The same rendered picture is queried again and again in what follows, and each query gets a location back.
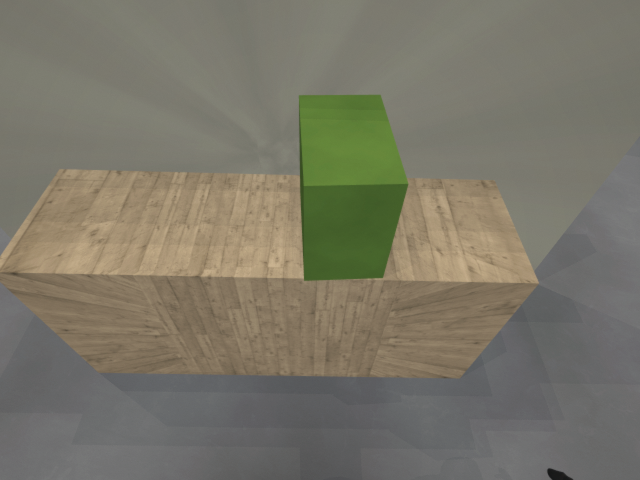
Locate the pedestal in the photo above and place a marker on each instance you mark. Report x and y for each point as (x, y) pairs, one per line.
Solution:
(202, 273)

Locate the carton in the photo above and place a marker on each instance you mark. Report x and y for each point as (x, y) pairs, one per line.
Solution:
(352, 186)

